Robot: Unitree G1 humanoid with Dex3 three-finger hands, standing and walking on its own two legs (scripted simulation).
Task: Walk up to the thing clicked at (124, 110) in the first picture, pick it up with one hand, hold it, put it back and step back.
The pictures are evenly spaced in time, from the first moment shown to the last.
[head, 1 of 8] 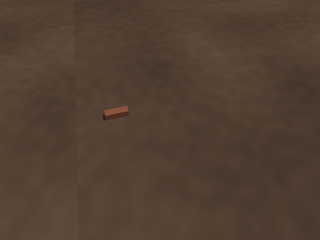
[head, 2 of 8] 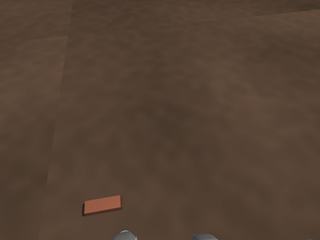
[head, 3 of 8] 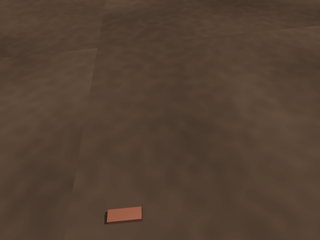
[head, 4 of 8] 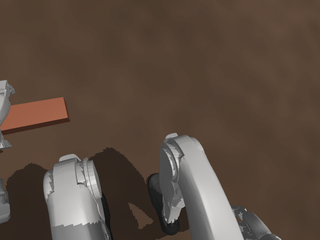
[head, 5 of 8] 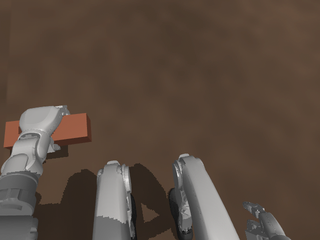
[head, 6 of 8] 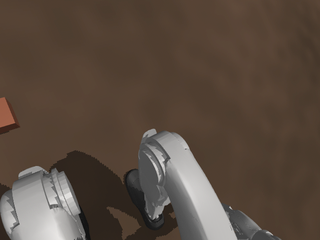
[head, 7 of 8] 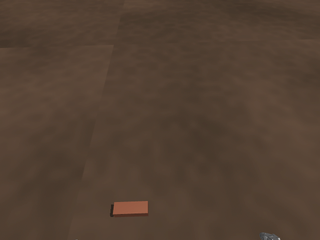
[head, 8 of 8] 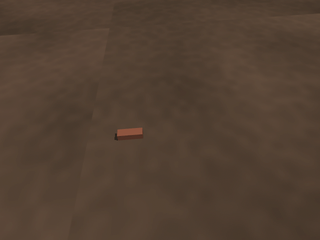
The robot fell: no
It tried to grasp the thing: yes
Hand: left
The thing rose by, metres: 0.69
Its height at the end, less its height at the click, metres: +0.00
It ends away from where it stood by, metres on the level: 0.01
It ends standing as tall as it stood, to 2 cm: yes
